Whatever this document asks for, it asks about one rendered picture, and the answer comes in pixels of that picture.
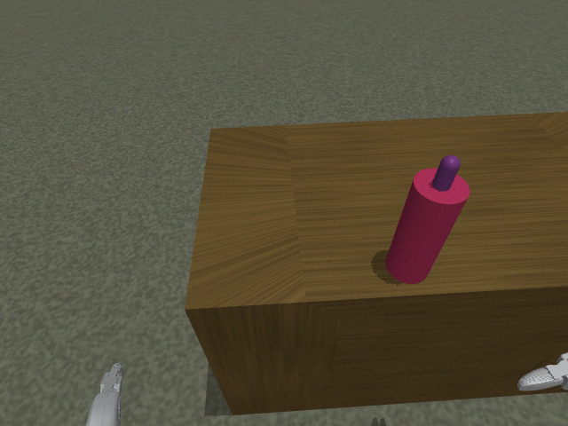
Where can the left robot hand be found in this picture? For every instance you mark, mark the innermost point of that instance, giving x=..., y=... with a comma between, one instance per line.
x=106, y=407

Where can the bottle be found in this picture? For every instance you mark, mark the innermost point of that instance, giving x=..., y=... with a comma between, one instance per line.
x=434, y=202

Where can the right robot hand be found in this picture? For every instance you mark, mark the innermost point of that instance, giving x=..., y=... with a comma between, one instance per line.
x=546, y=377

